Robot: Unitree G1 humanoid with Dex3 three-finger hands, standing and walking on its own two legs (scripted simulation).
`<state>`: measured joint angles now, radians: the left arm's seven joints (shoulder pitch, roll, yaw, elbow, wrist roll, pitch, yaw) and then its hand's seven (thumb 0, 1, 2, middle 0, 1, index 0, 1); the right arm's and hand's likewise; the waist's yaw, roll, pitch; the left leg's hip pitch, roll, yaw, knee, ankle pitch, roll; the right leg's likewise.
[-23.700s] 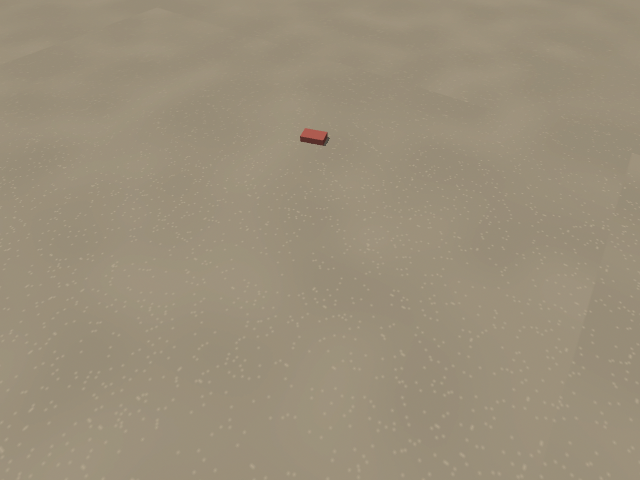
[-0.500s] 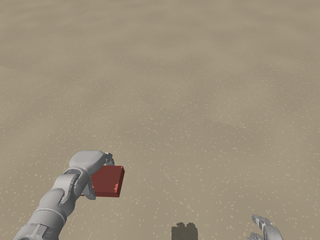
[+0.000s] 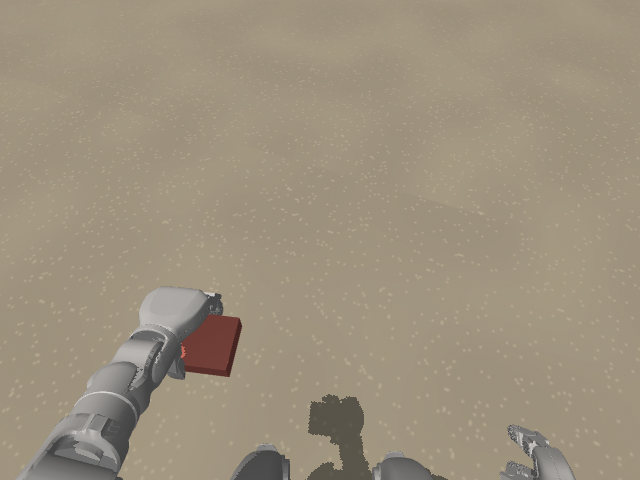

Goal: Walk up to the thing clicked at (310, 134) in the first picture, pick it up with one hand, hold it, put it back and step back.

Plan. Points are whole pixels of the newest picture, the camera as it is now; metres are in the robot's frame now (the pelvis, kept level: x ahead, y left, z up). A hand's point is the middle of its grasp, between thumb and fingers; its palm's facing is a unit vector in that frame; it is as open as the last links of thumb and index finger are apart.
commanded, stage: crouch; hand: left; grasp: from above
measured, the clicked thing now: (192, 341) +0.32 +0.22 -0.12
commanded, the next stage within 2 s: lower in 1.56 s
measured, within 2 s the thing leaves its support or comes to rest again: neither
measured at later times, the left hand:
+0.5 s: hand (220, 356) +0.37 +0.23 -0.34, palm faces -0.46 +0.06 -0.88, open 10.9 cm
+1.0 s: hand (232, 359) +0.40 +0.24 -0.48, palm faces -0.46 +0.03 -0.89, open 10.8 cm
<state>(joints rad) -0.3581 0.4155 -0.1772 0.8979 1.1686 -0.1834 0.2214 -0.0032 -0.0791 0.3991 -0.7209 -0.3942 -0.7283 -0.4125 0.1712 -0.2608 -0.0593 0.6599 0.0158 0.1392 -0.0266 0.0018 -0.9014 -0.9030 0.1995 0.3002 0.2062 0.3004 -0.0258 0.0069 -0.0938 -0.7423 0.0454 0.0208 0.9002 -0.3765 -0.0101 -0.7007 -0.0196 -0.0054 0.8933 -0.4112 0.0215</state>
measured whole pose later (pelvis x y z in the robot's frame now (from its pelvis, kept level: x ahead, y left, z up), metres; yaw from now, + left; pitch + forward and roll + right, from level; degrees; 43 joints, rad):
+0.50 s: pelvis -0.06 +0.01 -0.20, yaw -2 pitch +33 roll -4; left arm -0.74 0.50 -0.06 1.24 1.22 -0.16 0.33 0.00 -0.11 0.48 -0.71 -0.41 -0.72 -0.43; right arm 0.22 -0.23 -0.05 0.75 -0.06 0.01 0.00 0.00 -0.90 -0.90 0.20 0.30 0.21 0.30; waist -0.15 0.05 -0.19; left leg -1.77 0.05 -0.03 1.77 -0.58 0.01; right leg -1.70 -0.01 -0.01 1.74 -0.63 0.03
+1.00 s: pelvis -0.06 +0.00 -0.31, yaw -5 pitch +37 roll -6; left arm -0.87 0.63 0.04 1.32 1.28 -0.23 0.38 0.00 -0.07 0.44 -0.70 -0.37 -0.70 -0.39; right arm 0.14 -0.24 -0.02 0.75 -0.13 -0.05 0.11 0.00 -0.90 -0.90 0.20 0.30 0.21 0.30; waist -0.18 0.01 -0.12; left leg -2.14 0.06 -0.10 2.14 -0.66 0.00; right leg -2.04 0.01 -0.05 2.11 -0.71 0.03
